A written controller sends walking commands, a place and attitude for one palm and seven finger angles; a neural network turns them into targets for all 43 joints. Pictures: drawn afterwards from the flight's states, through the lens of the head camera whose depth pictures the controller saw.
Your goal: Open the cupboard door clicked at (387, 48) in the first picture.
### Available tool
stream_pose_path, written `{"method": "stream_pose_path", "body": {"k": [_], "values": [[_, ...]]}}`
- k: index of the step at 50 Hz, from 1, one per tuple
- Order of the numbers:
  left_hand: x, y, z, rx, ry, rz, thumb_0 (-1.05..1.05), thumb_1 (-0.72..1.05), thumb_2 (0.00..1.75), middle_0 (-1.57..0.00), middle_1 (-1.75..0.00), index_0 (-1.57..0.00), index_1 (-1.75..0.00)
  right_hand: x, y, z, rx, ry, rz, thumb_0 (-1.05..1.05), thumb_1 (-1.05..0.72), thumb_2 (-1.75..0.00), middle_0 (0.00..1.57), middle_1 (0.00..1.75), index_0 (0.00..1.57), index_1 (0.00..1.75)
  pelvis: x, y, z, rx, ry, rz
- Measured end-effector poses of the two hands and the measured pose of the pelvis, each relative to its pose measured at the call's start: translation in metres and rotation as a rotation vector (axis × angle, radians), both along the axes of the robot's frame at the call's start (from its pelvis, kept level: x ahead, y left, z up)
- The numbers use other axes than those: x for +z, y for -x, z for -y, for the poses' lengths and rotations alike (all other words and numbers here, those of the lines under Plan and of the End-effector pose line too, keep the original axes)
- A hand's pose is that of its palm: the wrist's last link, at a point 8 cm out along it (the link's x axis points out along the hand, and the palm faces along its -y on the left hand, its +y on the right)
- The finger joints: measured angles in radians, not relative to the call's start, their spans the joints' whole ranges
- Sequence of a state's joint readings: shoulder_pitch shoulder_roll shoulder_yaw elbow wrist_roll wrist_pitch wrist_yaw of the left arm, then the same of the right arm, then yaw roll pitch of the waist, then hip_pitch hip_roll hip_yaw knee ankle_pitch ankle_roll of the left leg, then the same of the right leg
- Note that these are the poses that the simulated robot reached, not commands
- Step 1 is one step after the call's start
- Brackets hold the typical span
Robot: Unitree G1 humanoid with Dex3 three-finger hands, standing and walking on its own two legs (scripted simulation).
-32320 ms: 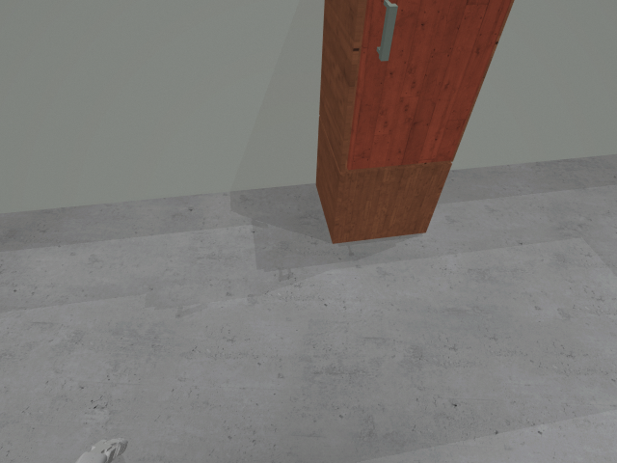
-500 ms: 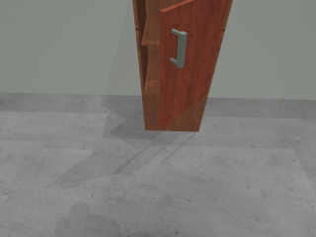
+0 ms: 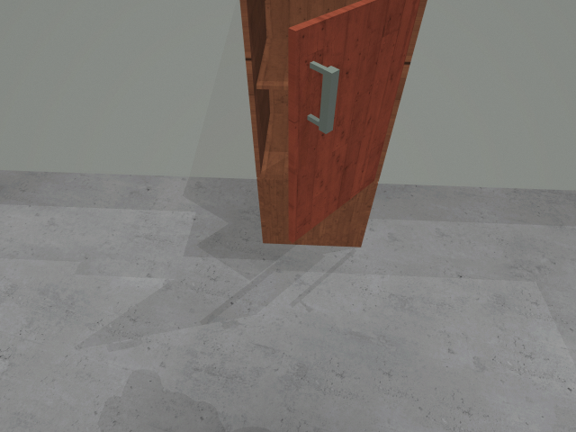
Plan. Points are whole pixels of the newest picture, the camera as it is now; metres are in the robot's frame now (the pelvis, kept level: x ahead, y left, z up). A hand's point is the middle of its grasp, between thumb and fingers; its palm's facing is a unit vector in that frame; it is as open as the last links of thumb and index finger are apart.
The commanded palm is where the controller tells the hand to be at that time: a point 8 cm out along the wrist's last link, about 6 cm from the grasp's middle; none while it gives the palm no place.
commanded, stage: walk to a spot facing it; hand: left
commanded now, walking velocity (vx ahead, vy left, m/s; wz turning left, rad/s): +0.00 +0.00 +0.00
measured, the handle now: (320, 97) +0.68 -0.03 +0.11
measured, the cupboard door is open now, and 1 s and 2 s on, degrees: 46 46 46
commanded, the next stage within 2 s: none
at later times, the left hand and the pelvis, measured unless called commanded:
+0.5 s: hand out of the picture +0.08 +0.19 -0.18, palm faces -0.13 -0.96 -0.25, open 7.4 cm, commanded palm none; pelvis -0.01 +0.00 -0.01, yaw -11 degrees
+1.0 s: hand out of the picture +0.13 +0.13 -0.18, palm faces -0.40 -0.89 -0.22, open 7.4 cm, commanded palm none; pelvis +0.00 -0.02 -0.01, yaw -28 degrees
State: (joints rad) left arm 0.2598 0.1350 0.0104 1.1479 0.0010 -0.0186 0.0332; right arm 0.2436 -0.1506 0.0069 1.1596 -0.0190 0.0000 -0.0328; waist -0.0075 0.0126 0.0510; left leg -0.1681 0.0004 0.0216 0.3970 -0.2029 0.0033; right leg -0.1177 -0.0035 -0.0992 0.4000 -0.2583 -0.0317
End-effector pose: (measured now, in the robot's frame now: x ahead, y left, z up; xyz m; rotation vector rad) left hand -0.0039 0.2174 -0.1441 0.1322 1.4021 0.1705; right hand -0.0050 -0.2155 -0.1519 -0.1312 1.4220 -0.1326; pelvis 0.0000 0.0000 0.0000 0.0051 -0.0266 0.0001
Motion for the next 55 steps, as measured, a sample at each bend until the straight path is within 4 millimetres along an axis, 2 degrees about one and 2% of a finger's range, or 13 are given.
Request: {"method": "stream_pose_path", "body": {"k": [8,14,19,24,29,32,35,42,46,50,53,55], "values": [[-0.001,-0.005,0.000,-0.008,-0.004,-0.012,0.00,0.91,0.89,-0.20,-0.30,-0.20,-0.30,-0.001,-0.004,0.006,-0.026,0.015,0.006,0.00,-0.92,-0.90,0.20,0.30,0.20,0.30,-0.002,-0.002,0.002,-0.030,0.003,-0.002],[-0.007,-0.015,-0.009,-0.048,-0.006,-0.034,0.00,0.91,0.89,-0.20,-0.30,-0.20,-0.30,-0.003,-0.001,0.011,-0.091,0.041,0.026,0.00,-0.91,-0.90,0.20,0.30,0.20,0.30,-0.007,0.001,0.000,-0.080,0.008,-0.009],[-0.011,-0.038,-0.020,-0.098,-0.015,-0.011,0.00,0.91,0.89,-0.20,-0.30,-0.20,-0.30,-0.001,0.004,0.015,-0.135,0.072,0.047,0.00,-0.91,-0.90,0.20,0.30,0.20,0.30,-0.011,0.005,-0.004,-0.126,0.001,-0.021],[-0.003,-0.075,-0.024,-0.174,-0.046,0.045,0.00,0.91,0.89,-0.20,-0.30,-0.20,-0.30,-0.003,0.016,0.024,-0.168,0.082,0.070,0.00,-0.91,-0.90,0.20,0.30,0.20,0.30,-0.012,0.010,-0.002,-0.184,-0.008,-0.023],[0.011,-0.116,-0.007,-0.260,-0.077,0.141,0.00,0.91,0.89,-0.20,-0.30,-0.20,-0.30,-0.012,0.031,0.040,-0.211,0.060,0.072,0.00,-0.91,-0.90,0.20,0.30,0.20,0.30,-0.013,0.014,0.013,-0.242,-0.007,-0.024],[0.010,-0.132,0.006,-0.312,-0.103,0.193,0.00,0.91,0.89,-0.20,-0.30,-0.20,-0.30,-0.024,0.035,0.057,-0.256,0.049,0.081,0.00,-0.91,-0.90,0.20,0.30,0.20,0.30,-0.023,0.016,0.026,-0.279,-0.016,-0.026],[0.014,-0.134,0.018,-0.342,-0.109,0.187,0.00,0.91,0.89,-0.20,-0.30,-0.20,-0.30,-0.018,0.031,0.071,-0.293,0.058,0.096,0.00,-0.91,-0.90,0.20,0.30,0.20,0.30,-0.018,0.018,0.031,-0.309,-0.019,-0.025],[0.014,-0.133,0.040,-0.423,-0.071,0.113,0.00,0.90,0.89,-0.20,-0.30,-0.20,-0.30,0.010,0.007,0.094,-0.359,0.109,0.209,0.00,-0.91,-0.90,0.20,0.30,0.20,0.30,-0.004,0.013,0.036,-0.407,-0.041,-0.046],[0.009,-0.139,0.043,-0.453,-0.041,0.094,0.00,0.90,0.89,-0.20,-0.30,-0.20,-0.30,0.019,-0.005,0.095,-0.384,0.138,0.249,0.00,-0.91,-0.90,0.20,0.30,0.20,0.30,-0.004,0.006,0.031,-0.451,-0.034,-0.055],[-0.002,-0.153,0.039,-0.479,-0.017,0.083,0.00,0.90,0.89,-0.20,-0.30,-0.20,-0.30,0.026,-0.013,0.086,-0.406,0.169,0.274,0.00,-0.91,-0.90,0.20,0.30,0.20,0.30,-0.006,-0.003,0.022,-0.492,-0.023,-0.066],[-0.015,-0.171,0.033,-0.501,0.002,0.082,0.00,0.90,0.89,-0.20,-0.30,-0.20,-0.30,0.025,-0.010,0.076,-0.422,0.204,0.289,0.00,-0.91,-0.90,0.20,0.30,0.20,0.30,-0.015,-0.012,0.013,-0.517,0.003,-0.079],[-0.017,-0.186,0.034,-0.529,0.010,0.089,0.00,0.90,0.89,-0.20,-0.30,-0.20,-0.30,0.027,0.000,0.066,-0.429,0.211,0.261,0.00,-0.91,-0.90,0.20,0.30,0.20,0.30,-0.013,-0.014,0.010,-0.543,0.004,-0.067]]}}
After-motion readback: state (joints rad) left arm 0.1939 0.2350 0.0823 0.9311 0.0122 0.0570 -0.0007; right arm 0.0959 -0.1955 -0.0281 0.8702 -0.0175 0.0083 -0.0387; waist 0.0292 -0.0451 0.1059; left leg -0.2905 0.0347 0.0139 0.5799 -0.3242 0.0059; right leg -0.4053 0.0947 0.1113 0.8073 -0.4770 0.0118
